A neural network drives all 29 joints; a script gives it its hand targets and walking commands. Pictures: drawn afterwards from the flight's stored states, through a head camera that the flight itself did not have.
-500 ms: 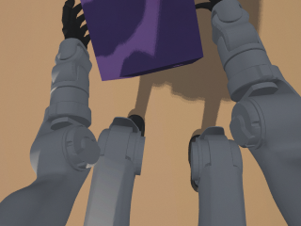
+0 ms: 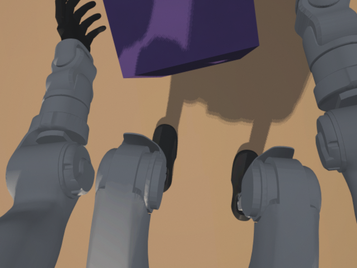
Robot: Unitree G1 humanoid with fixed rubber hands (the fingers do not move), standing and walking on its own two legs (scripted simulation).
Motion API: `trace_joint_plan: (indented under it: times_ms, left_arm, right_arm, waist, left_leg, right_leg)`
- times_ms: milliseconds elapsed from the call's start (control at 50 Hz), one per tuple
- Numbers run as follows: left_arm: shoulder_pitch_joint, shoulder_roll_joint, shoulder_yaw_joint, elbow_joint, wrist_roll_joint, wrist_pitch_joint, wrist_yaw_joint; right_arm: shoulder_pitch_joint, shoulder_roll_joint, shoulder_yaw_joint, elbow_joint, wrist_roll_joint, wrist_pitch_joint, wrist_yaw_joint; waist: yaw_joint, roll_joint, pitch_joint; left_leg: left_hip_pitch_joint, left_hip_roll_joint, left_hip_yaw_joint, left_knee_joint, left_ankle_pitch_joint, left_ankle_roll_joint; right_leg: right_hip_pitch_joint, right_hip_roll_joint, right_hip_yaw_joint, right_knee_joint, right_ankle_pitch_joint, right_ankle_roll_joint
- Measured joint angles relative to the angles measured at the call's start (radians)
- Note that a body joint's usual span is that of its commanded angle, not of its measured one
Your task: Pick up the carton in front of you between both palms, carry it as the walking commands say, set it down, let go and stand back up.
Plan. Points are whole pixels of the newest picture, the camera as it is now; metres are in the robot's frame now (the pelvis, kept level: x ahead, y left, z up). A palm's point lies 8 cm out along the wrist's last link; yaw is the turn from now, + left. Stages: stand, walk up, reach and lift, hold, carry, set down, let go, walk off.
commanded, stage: set down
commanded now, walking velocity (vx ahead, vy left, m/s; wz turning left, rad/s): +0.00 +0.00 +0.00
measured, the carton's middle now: (184, 14) +0.54 +0.06 -0.25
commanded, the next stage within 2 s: let go in 1.04 s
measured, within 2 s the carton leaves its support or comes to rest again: neither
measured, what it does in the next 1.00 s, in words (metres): rises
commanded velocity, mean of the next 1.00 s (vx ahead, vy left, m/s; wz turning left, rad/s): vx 0.00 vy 0.00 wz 0.00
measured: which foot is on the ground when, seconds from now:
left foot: down 0.00-1.00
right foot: down 0.00-1.00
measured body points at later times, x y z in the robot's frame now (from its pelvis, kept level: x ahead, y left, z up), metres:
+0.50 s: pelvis +0.00 +0.01 +0.09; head +0.34 +0.01 +0.39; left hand +0.49 +0.24 -0.03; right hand +0.60 -0.13 -0.03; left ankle +0.14 +0.13 -0.34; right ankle +0.09 -0.11 -0.34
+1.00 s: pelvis +0.03 +0.00 +0.22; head +0.34 -0.01 +0.55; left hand +0.49 +0.24 +0.12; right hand +0.60 -0.14 +0.12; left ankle +0.14 +0.13 -0.34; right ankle +0.08 -0.11 -0.34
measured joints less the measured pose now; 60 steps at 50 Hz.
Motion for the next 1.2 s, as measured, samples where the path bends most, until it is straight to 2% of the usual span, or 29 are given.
trace_joint_plan:
  times_ms: [120,220,340,460,740,1080,1200]
  left_arm:
    - [0.036,-0.052,-0.040,-0.133,-0.030,0.030,0.048]
    - [0.113,-0.118,-0.038,-0.268,0.024,0.083,0.090]
    - [0.161,-0.145,-0.025,-0.321,0.078,0.127,0.101]
    - [0.189,-0.156,-0.012,-0.361,0.098,0.153,0.096]
    - [0.320,-0.181,0.028,-0.498,0.125,0.208,0.064]
    - [0.420,-0.221,0.069,-0.506,0.205,0.191,0.011]
    - [0.523,-0.226,0.045,-0.529,0.259,0.166,-0.038]
  right_arm:
    - [0.009,-0.002,-0.026,-0.061,-0.006,0.028,-0.007]
    - [0.054,0.009,-0.098,-0.087,-0.037,0.066,0.003]
    - [0.072,0.011,-0.172,-0.030,-0.070,0.079,0.036]
    - [0.090,0.014,-0.211,-0.026,-0.101,0.082,0.061]
    - [0.207,0.039,-0.231,-0.178,-0.154,0.149,0.082]
    - [0.302,0.094,-0.322,-0.154,-0.238,0.124,0.118]
    - [0.420,0.158,-0.381,-0.220,-0.290,0.103,0.095]
  waist:
    - [0.000,-0.004,-0.042]
    - [0.004,-0.035,-0.102]
    - [0.014,-0.068,-0.184]
    - [0.019,-0.069,-0.250]
    - [0.024,-0.072,-0.366]
    - [0.027,-0.087,-0.433]
    - [0.008,-0.077,-0.447]
  left_leg:
    - [0.005,-0.014,0.006,-0.022,0.017,0.015]
    - [0.051,-0.022,-0.002,-0.079,0.018,0.021]
    - [0.109,-0.023,-0.010,-0.185,0.029,0.024]
    - [0.150,-0.024,-0.015,-0.272,0.040,0.026]
    - [0.303,-0.016,-0.024,-0.519,0.071,0.024]
    - [0.600,-0.005,-0.030,-0.881,0.156,0.030]
    - [0.708,0.001,-0.031,-0.994,0.184,0.038]
  right_leg:
    - [0.019,-0.020,0.004,-0.022,0.002,0.011]
    - [0.075,-0.027,-0.002,-0.089,0.002,0.015]
    - [0.133,-0.027,-0.006,-0.206,0.024,0.016]
    - [0.173,-0.026,-0.007,-0.300,0.043,0.018]
    - [0.313,-0.013,0.000,-0.557,0.096,0.014]
    - [0.604,-0.007,0.012,-0.932,0.202,0.015]
    - [0.716,-0.003,0.017,-1.061,0.241,0.021]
